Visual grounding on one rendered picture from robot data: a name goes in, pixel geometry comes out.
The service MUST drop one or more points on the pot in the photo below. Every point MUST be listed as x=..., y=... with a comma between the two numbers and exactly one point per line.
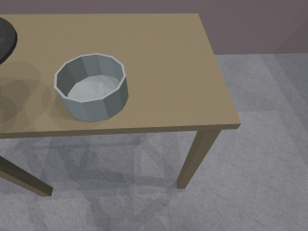
x=93, y=87

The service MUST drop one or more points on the lid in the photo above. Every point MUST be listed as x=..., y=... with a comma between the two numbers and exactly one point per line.
x=8, y=39

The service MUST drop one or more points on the table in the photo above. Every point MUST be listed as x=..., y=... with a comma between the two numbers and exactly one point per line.
x=173, y=79

